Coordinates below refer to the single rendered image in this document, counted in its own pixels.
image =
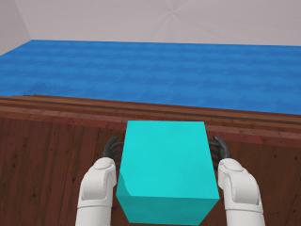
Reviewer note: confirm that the robot right hand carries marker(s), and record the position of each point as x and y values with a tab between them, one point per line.
223	151

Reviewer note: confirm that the carton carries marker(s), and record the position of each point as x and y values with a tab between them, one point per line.
166	173

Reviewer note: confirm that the right robot forearm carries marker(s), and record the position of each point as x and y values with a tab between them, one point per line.
242	197

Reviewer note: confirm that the left robot forearm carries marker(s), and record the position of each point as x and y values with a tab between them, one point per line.
96	194

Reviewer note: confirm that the robot left hand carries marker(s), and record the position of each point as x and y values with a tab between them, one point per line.
108	150

